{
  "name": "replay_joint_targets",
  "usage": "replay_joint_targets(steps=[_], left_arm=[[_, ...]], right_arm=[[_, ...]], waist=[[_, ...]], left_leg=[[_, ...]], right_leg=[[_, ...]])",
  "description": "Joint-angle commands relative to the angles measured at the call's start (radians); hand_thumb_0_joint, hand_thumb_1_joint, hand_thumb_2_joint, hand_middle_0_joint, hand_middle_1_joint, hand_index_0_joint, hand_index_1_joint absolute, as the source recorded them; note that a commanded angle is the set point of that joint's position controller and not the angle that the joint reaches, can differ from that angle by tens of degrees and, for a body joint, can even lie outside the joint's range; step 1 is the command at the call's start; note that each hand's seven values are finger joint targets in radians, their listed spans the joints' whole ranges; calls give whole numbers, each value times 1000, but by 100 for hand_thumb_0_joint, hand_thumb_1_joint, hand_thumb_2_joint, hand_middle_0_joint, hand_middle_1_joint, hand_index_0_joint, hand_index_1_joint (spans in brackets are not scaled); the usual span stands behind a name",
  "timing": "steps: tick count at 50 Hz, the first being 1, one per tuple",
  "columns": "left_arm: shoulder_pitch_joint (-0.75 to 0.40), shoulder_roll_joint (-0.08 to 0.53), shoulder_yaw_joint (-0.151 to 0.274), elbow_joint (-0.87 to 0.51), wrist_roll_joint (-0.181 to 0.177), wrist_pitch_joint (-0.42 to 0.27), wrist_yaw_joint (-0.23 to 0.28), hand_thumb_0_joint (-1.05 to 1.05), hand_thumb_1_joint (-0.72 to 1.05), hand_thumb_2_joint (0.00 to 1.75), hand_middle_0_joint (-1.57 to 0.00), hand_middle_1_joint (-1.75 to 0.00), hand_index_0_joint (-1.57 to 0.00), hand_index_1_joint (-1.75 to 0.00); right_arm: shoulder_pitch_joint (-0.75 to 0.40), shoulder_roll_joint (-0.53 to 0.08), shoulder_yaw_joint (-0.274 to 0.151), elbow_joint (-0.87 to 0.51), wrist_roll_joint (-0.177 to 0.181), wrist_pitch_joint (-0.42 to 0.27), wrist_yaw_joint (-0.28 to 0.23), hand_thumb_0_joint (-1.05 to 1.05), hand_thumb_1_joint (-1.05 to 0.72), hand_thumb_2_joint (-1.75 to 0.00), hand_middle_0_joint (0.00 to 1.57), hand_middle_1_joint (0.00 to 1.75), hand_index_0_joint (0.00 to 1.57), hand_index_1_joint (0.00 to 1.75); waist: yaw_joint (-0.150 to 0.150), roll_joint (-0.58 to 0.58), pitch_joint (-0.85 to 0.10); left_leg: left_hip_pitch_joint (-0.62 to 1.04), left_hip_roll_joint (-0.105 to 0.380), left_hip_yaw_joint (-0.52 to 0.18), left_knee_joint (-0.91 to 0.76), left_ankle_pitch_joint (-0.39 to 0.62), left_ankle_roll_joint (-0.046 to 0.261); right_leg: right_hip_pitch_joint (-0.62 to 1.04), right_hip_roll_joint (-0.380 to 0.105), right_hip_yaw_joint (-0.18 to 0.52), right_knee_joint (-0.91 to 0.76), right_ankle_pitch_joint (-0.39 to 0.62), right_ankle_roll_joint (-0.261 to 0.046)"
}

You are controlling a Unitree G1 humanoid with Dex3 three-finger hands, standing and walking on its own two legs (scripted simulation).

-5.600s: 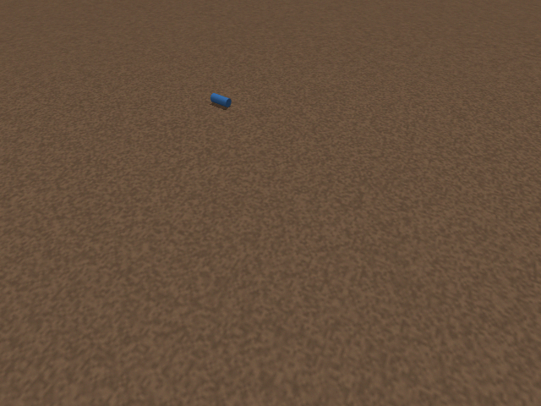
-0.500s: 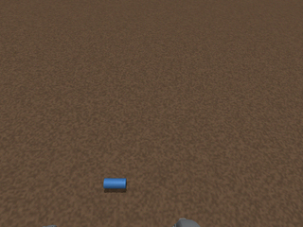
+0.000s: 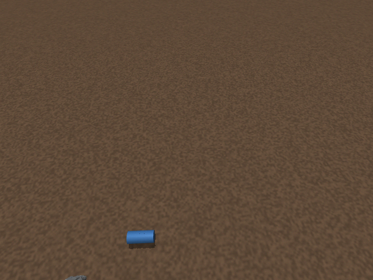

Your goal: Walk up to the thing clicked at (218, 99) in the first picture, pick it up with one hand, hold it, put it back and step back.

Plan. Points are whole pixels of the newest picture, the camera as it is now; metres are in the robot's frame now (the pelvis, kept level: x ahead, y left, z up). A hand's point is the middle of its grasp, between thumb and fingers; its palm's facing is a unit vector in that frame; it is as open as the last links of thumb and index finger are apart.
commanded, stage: walk up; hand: left
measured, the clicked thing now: (141, 236) +0.46 +0.27 -0.74
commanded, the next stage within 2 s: none
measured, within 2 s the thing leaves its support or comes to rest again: neither
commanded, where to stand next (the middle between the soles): +0.02 -0.03 m, yaw +1 degrees
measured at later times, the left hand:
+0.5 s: hand out of the picture +0.10 +0.24 -0.15, palm faces +0.01 -0.95 -0.31, open 7.4 cm
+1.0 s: hand out of the picture +0.11 +0.24 -0.14, palm faces +0.00 -0.95 -0.31, open 7.4 cm
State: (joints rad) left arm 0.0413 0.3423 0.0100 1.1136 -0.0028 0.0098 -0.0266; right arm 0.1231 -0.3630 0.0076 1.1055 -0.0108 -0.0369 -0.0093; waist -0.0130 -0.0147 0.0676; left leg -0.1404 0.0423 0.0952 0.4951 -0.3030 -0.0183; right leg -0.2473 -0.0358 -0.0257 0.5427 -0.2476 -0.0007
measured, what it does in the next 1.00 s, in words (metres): stands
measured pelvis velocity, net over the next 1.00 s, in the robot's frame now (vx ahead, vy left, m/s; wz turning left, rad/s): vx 0.02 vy -0.01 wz -0.02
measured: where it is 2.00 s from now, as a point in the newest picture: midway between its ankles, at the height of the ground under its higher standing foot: outside the picture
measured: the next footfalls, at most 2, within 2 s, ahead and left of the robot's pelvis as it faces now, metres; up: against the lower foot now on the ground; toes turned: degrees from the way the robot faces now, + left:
right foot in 1.40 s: +0.02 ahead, -0.19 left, +0.00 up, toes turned -1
left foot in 1.82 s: +0.00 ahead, +0.15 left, +0.00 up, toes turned +2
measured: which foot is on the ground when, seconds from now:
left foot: down 0.00-1.00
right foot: down 0.00-1.00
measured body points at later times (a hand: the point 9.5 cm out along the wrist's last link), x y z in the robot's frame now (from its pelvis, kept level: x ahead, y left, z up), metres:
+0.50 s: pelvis +0.01 -0.01 +0.01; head +0.02 -0.01 +0.46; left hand +0.10 +0.29 -0.12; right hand +0.08 -0.32 -0.12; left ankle -0.02 +0.13 -0.73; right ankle +0.03 -0.12 -0.73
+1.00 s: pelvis +0.02 -0.01 +0.01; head +0.02 -0.01 +0.46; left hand +0.11 +0.29 -0.12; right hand +0.09 -0.31 -0.12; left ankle -0.02 +0.13 -0.73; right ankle +0.03 -0.12 -0.73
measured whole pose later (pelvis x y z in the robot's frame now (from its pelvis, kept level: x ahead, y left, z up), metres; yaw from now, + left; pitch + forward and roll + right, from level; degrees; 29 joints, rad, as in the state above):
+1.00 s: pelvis +0.02 -0.01 +0.01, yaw -1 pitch -2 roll +0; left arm 0.07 0.33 0.03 1.15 0.01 0.01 -0.02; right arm 0.10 -0.35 -0.01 1.14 -0.02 -0.02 -0.01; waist 0.00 0.00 0.04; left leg -0.04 0.06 0.11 0.32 -0.24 -0.03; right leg -0.16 -0.01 -0.02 0.37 -0.18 -0.01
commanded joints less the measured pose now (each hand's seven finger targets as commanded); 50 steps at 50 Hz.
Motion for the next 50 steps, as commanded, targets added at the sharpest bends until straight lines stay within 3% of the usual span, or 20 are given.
replay_joint_targets(steps=[1, 9, 12, 21, 30, 35, 43, 50], left_arm=[[-86, 229, 48, -49, 8, -24, 18, 0, 90, 90, -20, -30, -20, -30], [-76, 211, 55, -21, 8, -27, 17, 0, 90, 90, -20, -30, -20, -30], [-87, 211, 57, -22, 12, -26, 17, 0, 90, 90, -20, -30, -20, -30], [-71, 203, 56, -20, 11, -26, 17, 0, 90, 90, -20, -30, -20, -30], [-55, 206, 58, -19, 11, -22, 18, 0, 90, 90, -20, -30, -20, -30], [-37, 201, 59, -20, 13, -24, 20, 0, 90, 90, -20, -30, -20, -30], [-37, 198, 56, -28, 13, -21, 22, 0, 90, 90, -20, -30, -20, -30], [-33, 198, 56, -38, 15, -26, 23, 0, 90, 90, -20, -30, -20, -30]], right_arm=[[-43, -220, -49, -31, 0, -21, -9, 0, -90, -90, 20, 30, 20, 30], [-65, -213, -50, -9, -4, -25, -10, 0, -90, -90, 20, 30, 20, 30], [-65, -211, -50, -7, -6, -21, -10, 0, -90, -90, 20, 30, 20, 30], [-67, -211, -50, -8, -5, -19, -10, 0, -90, -90, 20, 30, 20, 30], [-61, -213, -50, -9, -3, -18, -12, 0, -90, -90, 20, 30, 20, 30], [-66, -212, -52, -19, -1, -19, -12, 0, -90, -90, 20, 30, 20, 30], [-72, -205, -54, -26, -3, -11, -9, 0, -90, -90, 20, 30, 20, 30], [-61, -200, -54, -32, -4, -12, -9, 0, -90, -90, 20, 30, 20, 30]], waist=[[4, -43, -82], [14, -20, -117], [8, -16, -97], [9, 1, -100], [11, 5, -96], [14, 10, -132], [13, 13, -83], [11, 9, -110]], left_leg=[[-20, 69, -72, -144, 69, 37], [41, 93, -67, -190, 176, 26], [29, 94, -64, -198, 140, 26], [51, 105, -68, -214, 178, 26], [62, 111, -70, -229, 194, 26], [94, 123, -61, -219, 282, 28], [73, 114, -60, -232, 185, 29], [83, 117, -60, -232, 237, 26]], right_leg=[[62, -112, 150, -190, 73, -52], [107, -101, 123, -209, 198, -39], [100, -103, 130, -229, 151, -38], [107, -98, 124, -232, 213, -30], [115, -87, 115, -227, 209, -24], [139, -89, 97, -204, 317, -25], [107, -80, 106, -232, 217, -19], [134, -84, 110, -219, 292, -22]])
